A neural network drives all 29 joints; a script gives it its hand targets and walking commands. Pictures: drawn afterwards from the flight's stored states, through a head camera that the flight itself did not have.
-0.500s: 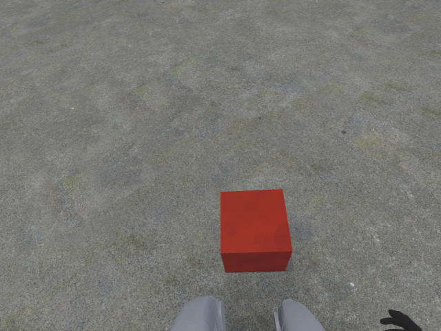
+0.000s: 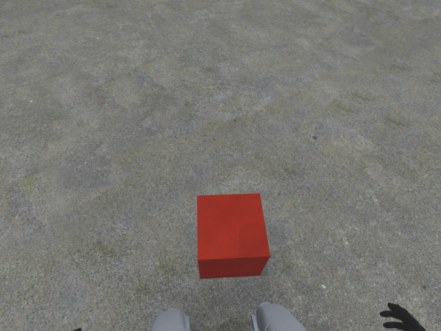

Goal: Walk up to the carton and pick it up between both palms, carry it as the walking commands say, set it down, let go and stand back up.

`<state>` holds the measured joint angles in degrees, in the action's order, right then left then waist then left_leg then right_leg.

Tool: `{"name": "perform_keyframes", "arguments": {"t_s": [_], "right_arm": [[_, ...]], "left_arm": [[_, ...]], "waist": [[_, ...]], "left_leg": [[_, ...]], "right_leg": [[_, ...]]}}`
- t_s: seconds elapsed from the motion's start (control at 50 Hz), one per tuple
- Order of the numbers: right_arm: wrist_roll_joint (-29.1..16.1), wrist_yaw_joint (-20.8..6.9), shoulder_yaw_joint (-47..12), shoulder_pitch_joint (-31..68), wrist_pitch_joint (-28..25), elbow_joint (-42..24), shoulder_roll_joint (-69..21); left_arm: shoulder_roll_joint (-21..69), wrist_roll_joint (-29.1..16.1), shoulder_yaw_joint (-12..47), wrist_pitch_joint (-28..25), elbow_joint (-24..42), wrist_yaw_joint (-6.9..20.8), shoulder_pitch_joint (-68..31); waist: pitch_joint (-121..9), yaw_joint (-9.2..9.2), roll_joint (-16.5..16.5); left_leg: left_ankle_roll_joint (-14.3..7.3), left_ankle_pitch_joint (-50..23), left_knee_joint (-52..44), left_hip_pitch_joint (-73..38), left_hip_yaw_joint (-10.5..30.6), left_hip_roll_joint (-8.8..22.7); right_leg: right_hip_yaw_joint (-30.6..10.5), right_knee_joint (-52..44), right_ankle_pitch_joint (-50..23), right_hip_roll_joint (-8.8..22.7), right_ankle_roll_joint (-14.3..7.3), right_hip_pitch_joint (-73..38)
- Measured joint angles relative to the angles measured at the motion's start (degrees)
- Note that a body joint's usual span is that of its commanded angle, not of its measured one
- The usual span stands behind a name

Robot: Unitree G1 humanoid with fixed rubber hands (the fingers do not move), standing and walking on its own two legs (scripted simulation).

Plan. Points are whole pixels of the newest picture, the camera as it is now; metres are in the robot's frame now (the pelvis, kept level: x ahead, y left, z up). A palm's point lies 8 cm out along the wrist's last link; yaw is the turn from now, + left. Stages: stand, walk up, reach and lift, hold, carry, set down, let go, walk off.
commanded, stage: walk up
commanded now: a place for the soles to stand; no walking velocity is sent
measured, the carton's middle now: (229, 236) +0.50 -0.04 -0.59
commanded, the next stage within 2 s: none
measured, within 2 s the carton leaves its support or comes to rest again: neither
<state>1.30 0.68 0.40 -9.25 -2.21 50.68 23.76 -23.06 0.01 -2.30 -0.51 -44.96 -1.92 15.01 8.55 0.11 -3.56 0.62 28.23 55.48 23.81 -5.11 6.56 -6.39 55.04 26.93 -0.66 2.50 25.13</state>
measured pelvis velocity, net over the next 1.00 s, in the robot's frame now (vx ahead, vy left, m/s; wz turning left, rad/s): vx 0.01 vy -0.03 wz -0.08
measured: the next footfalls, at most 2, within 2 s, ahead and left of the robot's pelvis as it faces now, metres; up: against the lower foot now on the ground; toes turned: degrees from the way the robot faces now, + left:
none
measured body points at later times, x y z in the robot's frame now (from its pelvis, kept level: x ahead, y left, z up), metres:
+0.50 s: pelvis -0.01 -0.01 +0.00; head +0.02 -0.01 +0.45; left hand +0.10 +0.30 -0.10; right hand +0.09 -0.34 -0.11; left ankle +0.02 +0.14 -0.68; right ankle +0.03 -0.15 -0.68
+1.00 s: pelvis +0.01 -0.03 +0.00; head +0.06 -0.02 +0.45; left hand +0.13 +0.28 -0.11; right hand +0.08 -0.36 -0.10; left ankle +0.04 +0.09 -0.68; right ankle +0.03 -0.17 -0.68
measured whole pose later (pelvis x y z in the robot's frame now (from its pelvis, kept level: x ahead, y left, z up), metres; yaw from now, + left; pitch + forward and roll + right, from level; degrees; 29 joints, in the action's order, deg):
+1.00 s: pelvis +0.01 -0.03 +0.00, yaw -5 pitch -2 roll +0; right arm 1.3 0.8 0.4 -8.9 -3.6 53.3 24.3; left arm -23.3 0.0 -2.4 -0.5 -45.0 -0.1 13.1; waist 8.4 0.1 -1.9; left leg -0.8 26.5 53.1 23.7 -3.9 2.4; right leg -7.1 54.6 28.7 -2.1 0.0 25.3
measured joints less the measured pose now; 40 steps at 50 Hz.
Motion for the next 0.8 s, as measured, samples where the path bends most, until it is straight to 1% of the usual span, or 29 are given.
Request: {"name": "perform_keyframes", "arguments": {"t_s": [0.06,0.12,0.2,0.32,0.38,0.46,0.5,0.54,0.56,0.58,0.62,0.68,0.7,0.74,0.76,0.78,0.8], "right_arm": [[0.0,0.0,0.0,0.9,0.0,0.6,0.6],[0.0,0.0,0.0,1.5,0.0,1.0,0.7],[0.0,0.0,0.0,2.4,0.9,1.7,0.7],[0.0,0.0,0.0,2.8,0.8,3.3,0.5],[0.0,0.0,0.0,2.2,0.6,4.2,0.5],[0.0,0.0,0.0,2.3,0.7,4.9,0.7],[0.0,0.0,0.0,2.6,1.3,4.9,0.8],[0.0,0.0,0.0,3.2,1.6,4.7,0.8],[0.0,0.0,0.0,3.5,1.5,4.7,0.8],[0.0,0.0,0.0,3.4,1.2,4.5,0.8],[0.0,0.0,0.0,2.7,0.4,4.5,0.8],[0.0,0.0,0.0,1.7,-0.7,4.7,0.8],[0.0,0.0,0.0,1.3,-1.0,4.7,0.8],[0.0,0.0,0.0,0.7,-1.1,4.5,0.8],[0.0,0.0,0.0,0.6,-1.0,4.8,0.8],[0.0,0.0,0.0,0.5,-0.8,5.0,0.8],[0.0,0.1,0.0,0.6,-0.2,5.0,0.9]], "left_arm": [[0.0,0.0,1.1,0.1,0.0,0.1,-1.2],[0.0,0.0,0.4,0.0,0.0,0.0,-1.7],[0.0,0.0,0.0,-0.4,0.0,0.1,-1.8],[0.0,0.0,0.5,0.4,0.0,0.1,-1.8],[0.0,0.0,0.3,0.8,0.0,0.1,-1.8],[0.0,0.0,-0.2,0.1,0.0,0.5,-1.8],[0.0,0.0,0.0,-0.2,0.0,0.6,-1.8],[0.0,0.0,0.3,0.2,0.0,0.7,-1.8],[0.0,0.0,0.5,0.4,0.0,0.7,-1.8],[0.0,0.0,0.6,0.6,0.0,0.7,-2.0],[0.0,0.0,0.8,1.0,0.0,0.7,-2.2],[-0.1,0.0,-0.5,1.5,0.0,1.1,-2.3],[-0.1,0.0,-1.3,1.6,0.0,1.5,-2.3],[-0.3,0.0,-2.8,1.5,0.0,2.3,-2.3],[-0.3,0.0,-3.4,1.4,0.0,2.6,-2.2],[-0.3,0.0,-3.5,1.1,0.0,2.7,-2.1],[-0.3,0.0,-3.2,0.7,0.0,2.7,-2.0]], "waist": [[0.0,0.00,1.2],[0.0,0.01,2.3],[0.0,0.01,3.3],[0.0,0.00,3.5],[0.0,0.00,3.5],[0.0,0.00,3.5],[0.0,0.01,3.2],[0.0,0.01,2.8],[0.0,0.00,2.6],[0.0,0.00,2.5],[0.0,0.00,2.5],[0.0,0.00,2.7],[0.0,0.00,2.7],[0.0,0.01,2.1],[0.0,0.01,1.8],[0.0,0.01,1.6],[0.0,0.03,1.4]], "left_leg": [[0.4,-0.5,-0.4,-0.2,0.0,0.1],[1.1,-0.6,-0.4,-0.4,0.0,0.7],[1.1,-0.8,-0.4,-0.4,0.0,1.0],[0.6,-0.8,-0.4,-0.5,0.0,0.7],[0.9,-0.9,-0.4,-0.6,0.0,1.1],[1.3,-1.0,-0.4,-0.7,0.0,1.7],[0.5,-0.9,-0.4,-0.7,0.0,1.5],[-0.9,-0.5,-0.5,-0.8,0.2,0.5],[-1.1,-0.6,-0.7,-1.0,0.2,0.1],[-0.6,-0.7,-0.9,-1.2,0.2,0.0],[1.0,-1.0,-1.1,-1.3,0.2,0.2],[1.4,-0.9,-1.1,-1.5,0.2,1.4],[1.6,-0.8,-1.1,-1.5,0.2,1.9],[2.4,-0.7,-1.1,-1.4,0.1,2.6],[2.9,-0.6,-1.1,-1.4,0.1,2.9],[2.0,-0.4,-0.8,-1.4,0.1,3.0],[0.8,1.8,0.2,-1.1,0.3,2.6]], "right_leg": [[0.0,0.0,-0.3,-0.1,-0.1,0.0],[0.0,0.0,-0.6,-0.6,-0.1,0.0],[0.0,0.0,-0.8,-1.0,-0.6,0.0],[-0.1,0.0,-1.0,-0.9,-1.2,0.0],[0.0,0.0,-1.0,-1.2,-1.2,0.0],[0.0,0.0,-1.3,-1.8,-0.9,0.0],[-0.1,0.0,-1.3,-1.7,-1.2,0.0],[-0.6,0.0,-1.3,-1.6,-1.4,0.1],[-1.0,0.0,-1.4,-1.6,-1.4,0.1],[-1.2,0.0,-1.4,-1.6,-1.5,0.1],[-1.1,0.0,-1.4,-1.7,-1.7,0.1],[-0.4,0.9,3.4,-1.6,-2.7,0.2],[-0.4,0.9,3.8,-1.6,-3.1,0.2],[-0.4,0.7,2.0,-1.3,-3.8,0.1],[-0.3,0.3,-0.5,-1.3,-3.5,0.1],[-0.2,0.2,-1.3,-1.4,-2.1,0.1],[-0.3,0.2,-1.0,-1.5,-1.3,0.1]]}}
